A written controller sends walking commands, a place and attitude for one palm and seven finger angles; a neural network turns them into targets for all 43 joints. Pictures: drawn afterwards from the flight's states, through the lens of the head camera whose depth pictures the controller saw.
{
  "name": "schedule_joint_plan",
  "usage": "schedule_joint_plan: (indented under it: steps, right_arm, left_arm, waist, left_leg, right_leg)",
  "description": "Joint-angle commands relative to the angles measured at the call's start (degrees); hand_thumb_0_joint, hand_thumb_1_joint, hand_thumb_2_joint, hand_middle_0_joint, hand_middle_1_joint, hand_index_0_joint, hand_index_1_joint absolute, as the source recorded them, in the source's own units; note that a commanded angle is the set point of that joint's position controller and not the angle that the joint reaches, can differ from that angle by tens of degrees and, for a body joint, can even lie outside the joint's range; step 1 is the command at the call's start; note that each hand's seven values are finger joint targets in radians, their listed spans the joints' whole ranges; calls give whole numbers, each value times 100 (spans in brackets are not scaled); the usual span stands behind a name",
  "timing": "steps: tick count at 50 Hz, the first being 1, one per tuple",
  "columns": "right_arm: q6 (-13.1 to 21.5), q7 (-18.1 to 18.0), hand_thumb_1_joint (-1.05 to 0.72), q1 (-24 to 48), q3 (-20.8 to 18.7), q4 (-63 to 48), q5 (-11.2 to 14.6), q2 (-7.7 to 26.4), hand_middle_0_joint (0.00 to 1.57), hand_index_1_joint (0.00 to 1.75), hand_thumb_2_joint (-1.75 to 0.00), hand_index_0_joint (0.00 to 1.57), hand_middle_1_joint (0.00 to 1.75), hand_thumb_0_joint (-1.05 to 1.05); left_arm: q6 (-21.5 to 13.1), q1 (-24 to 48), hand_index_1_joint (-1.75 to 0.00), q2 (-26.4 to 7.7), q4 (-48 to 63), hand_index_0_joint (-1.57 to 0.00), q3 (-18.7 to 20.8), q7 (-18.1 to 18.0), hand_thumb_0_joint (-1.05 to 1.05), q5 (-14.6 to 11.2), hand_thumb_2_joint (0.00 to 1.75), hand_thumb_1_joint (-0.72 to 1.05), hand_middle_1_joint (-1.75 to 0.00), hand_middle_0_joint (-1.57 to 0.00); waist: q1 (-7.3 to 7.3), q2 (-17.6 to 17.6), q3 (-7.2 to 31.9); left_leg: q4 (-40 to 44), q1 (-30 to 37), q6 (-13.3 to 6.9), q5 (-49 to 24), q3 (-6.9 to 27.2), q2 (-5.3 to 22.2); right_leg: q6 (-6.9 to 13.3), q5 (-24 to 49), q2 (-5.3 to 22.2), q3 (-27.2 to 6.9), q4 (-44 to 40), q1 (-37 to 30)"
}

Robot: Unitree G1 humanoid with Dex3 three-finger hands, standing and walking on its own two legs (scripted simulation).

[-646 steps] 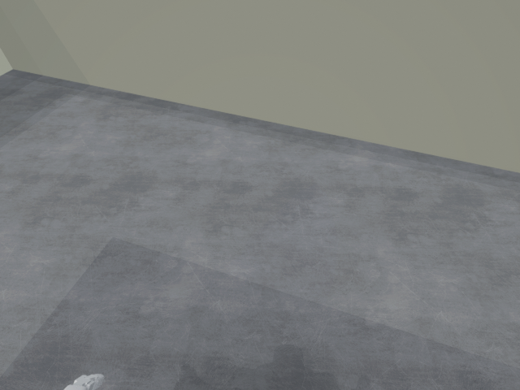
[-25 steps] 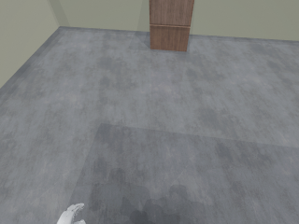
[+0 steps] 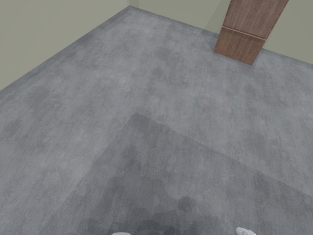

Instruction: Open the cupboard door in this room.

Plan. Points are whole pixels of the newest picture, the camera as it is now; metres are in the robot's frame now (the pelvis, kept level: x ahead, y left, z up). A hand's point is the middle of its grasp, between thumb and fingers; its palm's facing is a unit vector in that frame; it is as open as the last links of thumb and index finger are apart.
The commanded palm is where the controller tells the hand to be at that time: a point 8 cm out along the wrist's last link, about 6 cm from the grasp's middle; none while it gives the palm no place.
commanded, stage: turn or walk to find it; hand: left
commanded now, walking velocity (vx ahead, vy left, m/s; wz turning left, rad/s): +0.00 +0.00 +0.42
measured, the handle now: out of the picture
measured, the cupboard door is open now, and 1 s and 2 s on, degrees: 0 0 0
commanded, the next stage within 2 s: none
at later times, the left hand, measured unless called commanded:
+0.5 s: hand out of the picture +0.05 +0.16 -0.13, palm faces +0.21 -0.94 -0.29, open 7.4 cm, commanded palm none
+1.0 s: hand out of the picture -0.11 +0.20 -0.17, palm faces +0.47 -0.85 -0.25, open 7.4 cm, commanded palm none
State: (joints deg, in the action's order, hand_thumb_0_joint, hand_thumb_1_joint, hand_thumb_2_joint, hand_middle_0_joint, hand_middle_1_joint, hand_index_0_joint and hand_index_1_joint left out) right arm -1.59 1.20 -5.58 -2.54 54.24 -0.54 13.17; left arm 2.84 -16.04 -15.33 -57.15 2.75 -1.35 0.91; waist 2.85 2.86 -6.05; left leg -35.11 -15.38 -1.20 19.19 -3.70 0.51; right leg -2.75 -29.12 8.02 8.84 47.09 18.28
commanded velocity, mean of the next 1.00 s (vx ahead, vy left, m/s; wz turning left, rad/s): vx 0.00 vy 0.00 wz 0.42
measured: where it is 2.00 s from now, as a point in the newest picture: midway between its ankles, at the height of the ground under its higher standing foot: outside the picture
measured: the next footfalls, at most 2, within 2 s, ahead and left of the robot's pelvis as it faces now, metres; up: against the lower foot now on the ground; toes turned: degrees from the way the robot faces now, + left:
right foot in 0.38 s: +0.06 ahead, -0.13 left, +0.00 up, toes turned +5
left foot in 0.84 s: -0.05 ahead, +0.10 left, +0.00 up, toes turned +27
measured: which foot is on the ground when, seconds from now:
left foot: down 0.00-0.38, up 0.40-0.82, down 0.84-1.00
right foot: up 0.00-0.36, down 0.38-0.86, up 0.88-1.00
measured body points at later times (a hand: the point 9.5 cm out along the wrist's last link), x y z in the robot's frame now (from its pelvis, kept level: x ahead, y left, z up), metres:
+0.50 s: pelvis -0.01 -0.05 +0.01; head +0.02 -0.08 +0.46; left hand +0.04 +0.21 -0.11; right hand +0.08 -0.29 -0.16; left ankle -0.05 +0.10 -0.66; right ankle +0.02 -0.14 -0.73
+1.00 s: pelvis -0.04 -0.01 +0.01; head -0.02 +0.03 +0.46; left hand -0.13 +0.25 -0.15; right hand +0.15 -0.19 -0.12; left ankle -0.09 +0.08 -0.73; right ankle +0.00 -0.15 -0.66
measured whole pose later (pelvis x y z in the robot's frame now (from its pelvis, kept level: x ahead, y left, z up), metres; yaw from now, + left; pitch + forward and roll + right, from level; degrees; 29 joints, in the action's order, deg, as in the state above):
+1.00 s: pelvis -0.04 -0.01 +0.01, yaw +25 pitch +0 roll -1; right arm -0.8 0.1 -8.7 -2.3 55.0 -0.8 11.0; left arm 3.8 -13.1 -15.5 -57.6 3.9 -0.9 0.8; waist 1.5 2.1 -3.9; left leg -30.2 -13.4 -1.7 16.7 -2.2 0.7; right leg -4.0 -25.6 5.8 4.3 60.6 25.6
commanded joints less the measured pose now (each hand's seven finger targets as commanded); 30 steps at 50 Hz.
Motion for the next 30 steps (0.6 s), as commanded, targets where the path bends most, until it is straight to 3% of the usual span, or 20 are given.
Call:
schedule_joint_plan:
  steps: [1,2,4,6,10,14,16,17,18,19,20,21,22,23,24,26,30]
  right_arm:
    - [75,-213,-90,-543,-259,-170,-52,1194,20,30,-90,20,30,0]
    - [99,-211,-90,-398,-221,-242,-44,1099,20,30,-90,20,30,0]
    - [133,-205,-90,-382,-202,-270,-16,1044,20,30,-90,20,30,0]
    - [142,-194,-90,-402,-210,-270,-15,1032,20,30,-90,20,30,0]
    - [113,-178,-90,-585,-276,-251,-49,1018,20,30,-90,20,30,0]
    - [58,-167,-90,-535,-324,-309,-90,1031,20,30,-90,20,30,0]
    - [36,-162,-90,-416,-339,-344,-85,1025,20,30,-90,20,30,0]
    - [31,-160,-90,-353,-345,-380,-58,979,20,30,-90,20,30,0]
    - [38,-133,-90,-408,-330,-402,-20,770,20,30,-90,20,30,0]
    - [38,-96,-90,-615,-260,-500,14,351,20,30,-90,20,30,0]
    - [-1,-113,-90,-437,-307,-583,-35,484,20,30,-90,20,30,0]
    - [-89,-117,-90,-432,-339,-498,-69,570,20,30,-90,20,30,0]
    - [-125,-82,-90,-493,-368,-383,-68,616,20,30,-90,20,30,0]
    - [-144,-44,-90,-615,-364,-257,-83,593,20,30,-90,20,30,0]
    - [-155,-16,-90,-832,-354,-147,-88,540,20,30,-90,20,30,0]
    - [-168,-3,-90,-905,-320,-84,-86,491,20,30,-90,20,30,0]
    - [-157,-12,-90,-645,-262,-110,-72,419,20,30,-90,20,30,0]
  left_arm:
    - [-103,538,-30,-461,606,-20,130,19,0,-8,90,90,-30,-20]
    - [-115,405,-30,-435,544,-20,141,52,0,-3,90,90,-30,-20]
    - [-127,290,-30,-420,467,-20,143,83,0,-10,90,90,-30,-20]
    - [-103,257,-30,-404,491,-20,133,75,0,-4,90,90,-30,-20]
    - [-108,526,-30,-319,653,-20,118,59,0,-9,90,90,-30,-20]
    - [-151,590,-30,-248,760,-20,92,41,0,-43,90,90,-30,-20]
    - [-197,249,-30,-260,689,-20,108,37,0,-56,90,90,-30,-20]
    - [-235,-24,-30,-288,624,-20,134,30,0,-52,90,90,-30,-20]
    - [-294,-249,-30,-522,594,-20,180,4,0,-6,90,90,-30,-20]
    - [-364,-306,-30,-1084,628,-20,280,-51,0,85,90,90,-30,-20]
    - [-321,-259,-30,-1209,739,-20,241,-33,0,34,90,90,-30,-20]
    - [-349,23,-30,-1046,804,-20,289,-56,0,13,90,90,-30,-20]
    - [-341,332,-30,-898,871,-20,237,-46,0,8,90,90,-30,-20]
    - [-340,606,-30,-677,923,-20,180,-34,0,3,90,90,-30,-20]
    - [-339,832,-30,-553,962,-20,146,-45,0,4,90,90,-30,-20]
    - [-371,722,-30,-467,947,-20,127,-49,0,15,90,90,-30,-20]
    - [-362,298,-30,-582,744,-20,166,-58,0,40,90,90,-30,-20]
  waist:
    - [-469,-1320,709]
    - [-367,-1168,712]
    - [-312,-1028,766]
    - [-291,-1055,789]
    - [-415,-1116,743]
    - [-426,-1302,673]
    - [-252,-1214,767]
    - [-91,-1093,824]
    - [-9,-485,918]
    - [-25,1157,968]
    - [30,1077,829]
    - [-60,1224,669]
    - [-200,892,358]
    - [-343,584,215]
    - [-484,527,247]
    - [-427,687,319]
    - [-199,536,445]
  left_leg:
    - [1443,1125,-935,-3584,1780,1693]
    - [1437,1056,-810,-3500,1517,1465]
    - [1518,991,-726,-3380,1327,1295]
    - [1599,978,-746,-3153,1375,1233]
    - [1583,953,-853,-2871,1664,1259]
    - [1406,448,-834,-2831,2001,1212]
    - [1180,97,-708,-2607,2049,1059]
    - [905,-279,-535,-2191,1959,906]
    - [382,-800,-232,-1309,1685,532]
    - [-932,-1805,222,483,799,-295]
    - [-2027,-1722,254,1494,778,-302]
    - [-2777,-1683,236,1322,1010,-157]
    - [-3286,-1683,240,939,987,-61]
    - [-3503,-1655,279,516,912,18]
    - [-3554,-1591,336,244,805,90]
    - [-3492,-1501,438,46,650,124]
    - [-2721,-1490,541,313,442,199]
  right_leg:
    - [-141,-33,-115,-757,1734,1400]
    - [-161,256,-146,-719,1761,1307]
    - [-196,531,-184,-701,1701,1170]
    - [-243,649,-217,-729,1574,1166]
    - [-253,470,-306,-730,912,1092]
    - [-168,341,-506,-629,-262,327]
    - [-126,872,-625,-556,-1119,-324]
    - [-117,1509,-581,-518,-1854,-900]
    - [-37,1809,-182,-874,-2549,-1562]
    - [483,2074,1335,-2488,-3058,-2102]
    - [979,2445,1988,-2740,-3123,-1262]
    - [1079,1933,1844,-2796,-3305,-697]
    - [1022,1427,1574,-2440,-3368,-340]
    - [913,1371,1256,-1907,-3310,-213]
    - [829,1592,1069,-1472,-3211,-247]
    - [816,1971,950,-1108,-3145,-380]
    - [943,2551,1100,-923,-2988,-974]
